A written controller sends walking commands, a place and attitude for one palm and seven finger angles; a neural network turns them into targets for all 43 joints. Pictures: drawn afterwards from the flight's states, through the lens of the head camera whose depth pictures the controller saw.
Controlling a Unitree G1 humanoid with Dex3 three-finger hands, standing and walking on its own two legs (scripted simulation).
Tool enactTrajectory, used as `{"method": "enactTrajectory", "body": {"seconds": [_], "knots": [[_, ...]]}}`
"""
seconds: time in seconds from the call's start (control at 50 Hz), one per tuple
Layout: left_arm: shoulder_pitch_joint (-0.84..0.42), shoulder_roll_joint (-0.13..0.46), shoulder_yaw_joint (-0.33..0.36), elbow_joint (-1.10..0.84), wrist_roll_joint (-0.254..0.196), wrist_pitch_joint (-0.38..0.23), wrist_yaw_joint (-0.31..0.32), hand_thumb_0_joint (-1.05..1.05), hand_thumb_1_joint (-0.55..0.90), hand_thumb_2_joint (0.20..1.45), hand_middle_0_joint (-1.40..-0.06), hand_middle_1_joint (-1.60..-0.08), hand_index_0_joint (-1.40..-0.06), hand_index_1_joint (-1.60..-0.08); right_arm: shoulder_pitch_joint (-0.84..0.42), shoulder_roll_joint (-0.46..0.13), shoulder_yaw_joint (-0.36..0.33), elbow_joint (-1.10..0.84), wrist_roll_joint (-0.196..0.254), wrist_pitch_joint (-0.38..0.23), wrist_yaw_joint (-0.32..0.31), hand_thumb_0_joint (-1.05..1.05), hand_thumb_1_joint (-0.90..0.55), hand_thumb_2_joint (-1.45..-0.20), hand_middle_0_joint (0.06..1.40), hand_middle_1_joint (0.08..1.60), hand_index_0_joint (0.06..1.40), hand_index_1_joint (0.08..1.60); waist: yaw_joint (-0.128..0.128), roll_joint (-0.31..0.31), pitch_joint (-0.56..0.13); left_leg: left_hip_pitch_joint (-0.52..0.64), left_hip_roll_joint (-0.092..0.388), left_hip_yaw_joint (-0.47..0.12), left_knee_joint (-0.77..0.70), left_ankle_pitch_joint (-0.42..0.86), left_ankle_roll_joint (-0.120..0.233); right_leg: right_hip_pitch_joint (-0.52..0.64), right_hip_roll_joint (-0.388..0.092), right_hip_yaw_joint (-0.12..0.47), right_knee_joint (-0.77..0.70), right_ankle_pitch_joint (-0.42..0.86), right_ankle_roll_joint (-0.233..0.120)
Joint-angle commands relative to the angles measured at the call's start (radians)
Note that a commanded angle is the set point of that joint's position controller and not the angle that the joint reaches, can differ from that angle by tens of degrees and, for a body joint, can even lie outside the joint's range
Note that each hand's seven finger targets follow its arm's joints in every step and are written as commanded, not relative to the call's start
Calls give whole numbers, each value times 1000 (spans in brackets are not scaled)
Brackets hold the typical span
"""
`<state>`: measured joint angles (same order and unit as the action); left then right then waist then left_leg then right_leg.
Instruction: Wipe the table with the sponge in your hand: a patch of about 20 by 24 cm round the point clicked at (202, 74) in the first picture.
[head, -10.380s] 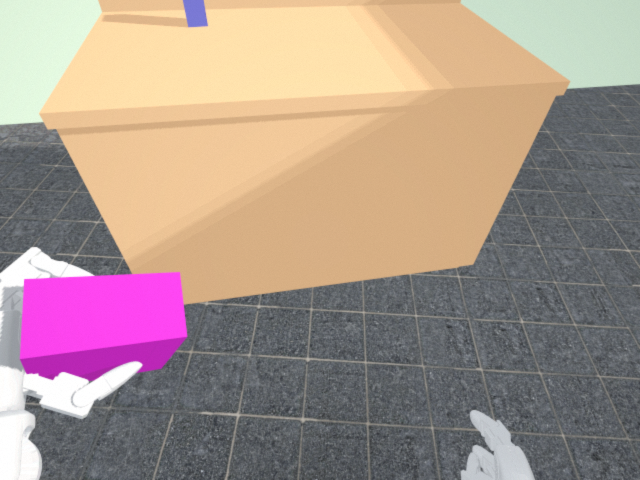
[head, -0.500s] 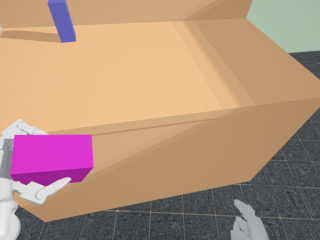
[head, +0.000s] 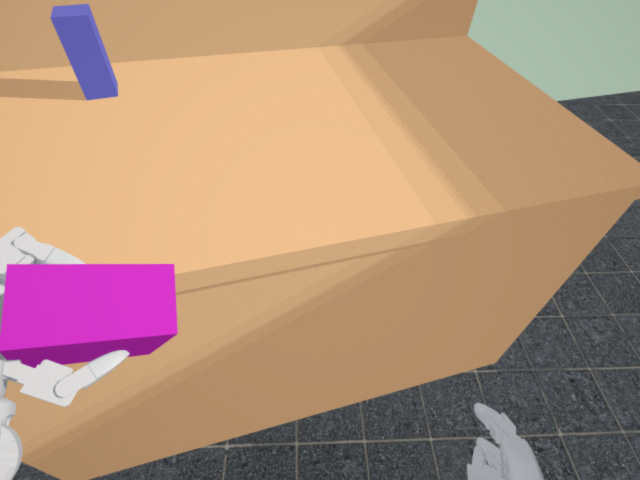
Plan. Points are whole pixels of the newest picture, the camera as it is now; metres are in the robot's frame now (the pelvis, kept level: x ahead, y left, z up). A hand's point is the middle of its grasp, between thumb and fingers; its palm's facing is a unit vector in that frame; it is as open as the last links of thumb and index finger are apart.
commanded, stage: shuffle to correct the standing spot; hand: left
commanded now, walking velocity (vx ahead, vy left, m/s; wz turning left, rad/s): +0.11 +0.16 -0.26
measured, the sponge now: (116, 317) +0.23 +0.21 +0.15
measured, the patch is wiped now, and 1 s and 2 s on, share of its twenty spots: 0.00 0.00 0.00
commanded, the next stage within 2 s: come to a stop and stand still in 0.66 s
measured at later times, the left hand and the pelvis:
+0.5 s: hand (96, 261) +0.27 +0.24 +0.18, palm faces +0.29 -0.85 -0.45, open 10.4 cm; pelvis +0.04 +0.03 -0.01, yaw -4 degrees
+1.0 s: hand (11, 233) +0.30 +0.34 +0.18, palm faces +0.34 -0.87 -0.36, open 10.4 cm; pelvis +0.07 +0.12 +0.01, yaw -6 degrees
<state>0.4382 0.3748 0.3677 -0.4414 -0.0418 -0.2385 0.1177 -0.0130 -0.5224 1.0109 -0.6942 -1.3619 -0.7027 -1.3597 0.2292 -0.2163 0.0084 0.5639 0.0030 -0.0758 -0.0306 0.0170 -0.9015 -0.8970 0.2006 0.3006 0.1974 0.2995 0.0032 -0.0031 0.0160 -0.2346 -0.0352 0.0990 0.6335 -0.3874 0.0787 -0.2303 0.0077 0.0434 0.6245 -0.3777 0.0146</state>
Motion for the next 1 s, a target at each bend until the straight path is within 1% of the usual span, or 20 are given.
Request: {"method": "enactTrajectory", "body": {"seconds": [0.0,0.06,0.1,0.12,0.16,0.24,0.36,0.38,0.4,0.42,0.44,0.46,0.5,0.58,0.68,0.76,0.8,0.88,0.92,0.98], "knots": [[-60,195,141,-223,-17,-77,23,0,100,1300,-1200,-1600,-1200,-1600,-101,-126,-63,-154,4,-42,-1,0,-900,-900,200,300,200,300,-3,-54,-134,-80,72,-35,75,318,-78,112,-174,241,-76,560,-155],[-66,195,149,-221,-11,-85,26,0,100,1300,-1200,-1600,-1200,-1600,-105,-116,-58,-145,4,-28,12,0,-900,-900,200,300,200,300,1,-80,-108,-132,49,-52,44,154,-75,133,-229,329,-81,576,-180],[-90,202,158,-253,-19,-84,23,0,100,1300,-1200,-1600,-1200,-1600,-104,-120,-59,-143,8,-21,5,0,-900,-900,200,300,200,300,-21,29,-102,53,76,-64,-107,260,-65,-10,-140,198,16,491,-118],[-87,189,143,-270,-21,-83,20,0,100,1300,-1200,-1600,-1200,-1600,-93,-126,-57,-145,10,-21,0,0,-900,-900,200,300,200,300,-26,108,-128,185,143,-171,-170,477,-58,-117,-45,56,173,407,-67],[-85,200,135,-303,-8,-89,20,0,100,1300,-1200,-1600,-1200,-1600,-74,-120,-66,-151,-7,-39,5,0,-900,-900,200,300,200,300,-31,225,-135,427,309,-346,-251,831,-50,-420,0,-79,452,-135,-28],[-57,137,82,-276,0,-62,24,0,100,1300,-1200,-1600,-1200,-1600,-63,-116,-68,-137,-8,-54,8,0,-900,-900,200,300,200,300,-28,98,-40,299,272,-190,-264,724,-7,-437,-41,-122,454,-42,-38],[3,184,142,-251,-10,-52,33,0,100,1300,-1200,-1600,-1200,-1600,-105,-122,-50,-151,-13,-48,-4,0,-900,-900,200,300,200,300,10,137,-127,16,194,-29,-86,733,-60,94,-21,-233,-10,196,-55],[11,192,156,-251,-11,-58,34,0,100,1300,-1200,-1600,-1200,-1600,-114,-129,-55,-154,-9,-43,-2,0,-900,-900,200,300,200,300,27,97,-161,-100,176,-37,59,636,-70,263,-42,-193,-80,279,-77],[37,202,168,-232,-10,-62,34,0,100,1300,-1200,-1600,-1200,-1600,-124,-127,-58,-161,-3,-36,-1,0,-900,-900,200,300,200,300,36,-18,-205,-299,105,-21,327,437,-81,440,-181,35,-96,441,-162],[12,233,201,-247,-24,-78,35,0,100,1300,-1200,-1600,-1200,-1600,-130,-122,-71,-180,-3,-44,9,0,-900,-900,200,300,200,300,32,-186,-207,-475,11,-45,655,-57,-93,440,-443,446,-184,617,-300],[30,226,218,-230,-30,-88,39,0,100,1300,-1200,-1600,-1200,-1600,-81,-149,-75,-153,-15,-32,20,0,-900,-900,200,300,200,300,13,-103,-152,-490,55,-207,786,-148,-87,269,-525,587,-274,486,-318],[-1,220,204,-284,-21,-92,32,0,100,1300,-1200,-1600,-1200,-1600,-68,-136,-76,-143,-11,-22,40,0,-900,-900,200,300,200,300,20,-80,-137,-474,95,-273,788,-107,-86,185,-508,533,-278,311,-288],[-42,228,195,-326,-2,-102,26,0,100,1300,-1200,-1600,-1200,-1600,-86,-116,-56,-121,-5,-6,43,0,-900,-900,200,300,200,300,8,-3,-110,-389,144,-253,691,-30,-87,21,-413,319,-273,254,-222],[-82,201,143,-272,-3,-77,31,0,100,1300,-1200,-1600,-1200,-1600,-98,-94,-42,-96,-9,-35,1,0,-900,-900,200,300,200,300,-2,-94,-48,-151,118,-67,314,104,-85,-208,-295,66,-332,23,-146],[-105,199,137,-270,2,-53,38,0,100,1300,-1200,-1600,-1200,-1600,-76,-75,-45,-101,-3,-66,-30,0,-900,-900,200,300,200,300,2,-83,-48,45,23,33,-76,65,-82,-169,-224,14,-233,-216,-71],[-76,177,149,-238,-4,-53,29,0,100,1300,-1200,-1600,-1200,-1600,-68,-121,-65,-121,22,-79,-31,0,-900,-900,200,300,200,300,-3,203,-65,-138,216,-252,-298,37,9,-50,-35,-141,176,-32,16],[-104,181,158,-253,-4,-57,23,0,100,1300,-1200,-1600,-1200,-1600,-100,-94,-53,-113,20,-95,-27,0,-900,-900,200,300,200,300,3,237,-28,-170,247,-296,-355,-7,28,-42,-15,-110,205,-45,13],[-97,155,103,-287,9,-54,25,0,100,1300,-1200,-1600,-1200,-1600,-92,-89,-32,-94,6,-119,-9,0,-900,-900,200,300,200,300,7,149,-95,-115,192,-187,-219,259,-35,101,-13,-66,-111,217,-3],[-87,137,86,-269,-2,-38,24,0,100,1300,-1200,-1600,-1200,-1600,-90,-88,-39,-88,9,-125,-9,0,-900,-900,200,300,200,300,3,7,-116,-65,120,-105,-163,258,-86,88,-32,-12,-150,316,-17],[-134,146,81,-272,-6,-26,22,0,100,1300,-1200,-1600,-1200,-1600,-98,-84,-33,-78,4,-121,-13,0,-900,-900,200,300,200,300,6,97,-132,-7,122,-101,-216,303,-100,61,-13,-39,-147,310,-2]]}}
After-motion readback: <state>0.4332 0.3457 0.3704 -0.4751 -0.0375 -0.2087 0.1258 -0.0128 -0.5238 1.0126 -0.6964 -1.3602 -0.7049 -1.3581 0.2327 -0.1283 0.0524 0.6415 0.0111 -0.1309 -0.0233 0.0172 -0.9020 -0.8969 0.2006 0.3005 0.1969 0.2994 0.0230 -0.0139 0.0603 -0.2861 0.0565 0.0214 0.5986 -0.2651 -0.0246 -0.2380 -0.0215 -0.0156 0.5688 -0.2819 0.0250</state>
